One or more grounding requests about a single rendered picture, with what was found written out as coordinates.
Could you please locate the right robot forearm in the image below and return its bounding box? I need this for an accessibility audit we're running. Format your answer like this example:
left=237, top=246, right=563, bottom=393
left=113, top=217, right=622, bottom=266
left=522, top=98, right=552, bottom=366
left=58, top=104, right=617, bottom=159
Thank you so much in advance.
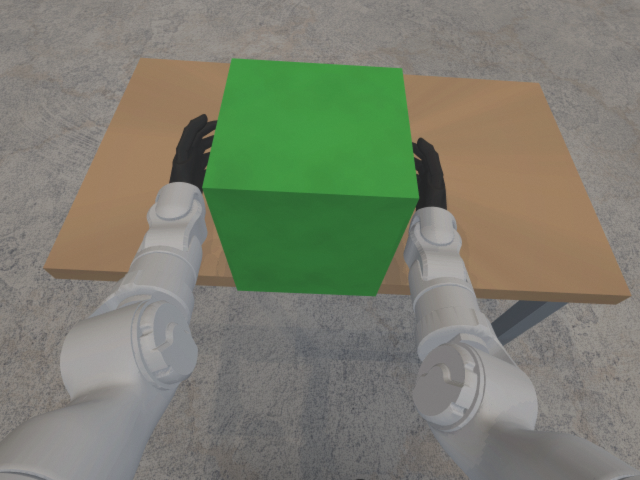
left=403, top=207, right=519, bottom=368

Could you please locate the robot right hand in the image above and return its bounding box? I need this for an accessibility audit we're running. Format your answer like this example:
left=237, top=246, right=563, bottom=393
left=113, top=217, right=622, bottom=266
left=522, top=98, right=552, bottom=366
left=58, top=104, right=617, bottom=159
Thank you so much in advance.
left=412, top=138, right=447, bottom=211

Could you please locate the robot right upper arm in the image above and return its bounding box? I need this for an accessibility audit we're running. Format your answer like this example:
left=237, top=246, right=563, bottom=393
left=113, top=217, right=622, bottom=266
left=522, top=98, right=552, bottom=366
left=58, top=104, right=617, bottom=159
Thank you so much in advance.
left=412, top=342, right=640, bottom=480

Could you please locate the table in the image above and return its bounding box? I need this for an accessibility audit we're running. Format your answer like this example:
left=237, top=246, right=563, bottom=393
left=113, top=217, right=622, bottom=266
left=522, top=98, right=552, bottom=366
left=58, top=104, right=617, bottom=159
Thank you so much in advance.
left=43, top=58, right=632, bottom=346

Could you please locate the left robot forearm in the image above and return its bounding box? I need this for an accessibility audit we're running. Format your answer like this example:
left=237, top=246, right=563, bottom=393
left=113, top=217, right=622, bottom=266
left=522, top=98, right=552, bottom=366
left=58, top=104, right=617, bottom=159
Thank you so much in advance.
left=60, top=182, right=207, bottom=393

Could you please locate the carton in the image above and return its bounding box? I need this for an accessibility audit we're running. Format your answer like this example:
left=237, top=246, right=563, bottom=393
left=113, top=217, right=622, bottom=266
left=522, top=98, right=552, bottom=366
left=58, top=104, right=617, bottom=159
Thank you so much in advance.
left=202, top=58, right=419, bottom=296

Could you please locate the robot left hand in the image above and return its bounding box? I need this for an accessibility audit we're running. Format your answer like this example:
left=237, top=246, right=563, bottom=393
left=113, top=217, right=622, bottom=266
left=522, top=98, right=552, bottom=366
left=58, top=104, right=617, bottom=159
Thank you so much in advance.
left=169, top=114, right=217, bottom=193

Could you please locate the robot left upper arm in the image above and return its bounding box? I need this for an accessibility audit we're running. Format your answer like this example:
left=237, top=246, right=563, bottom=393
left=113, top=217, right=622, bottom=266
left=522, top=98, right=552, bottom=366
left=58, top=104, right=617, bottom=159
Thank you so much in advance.
left=0, top=299, right=198, bottom=480

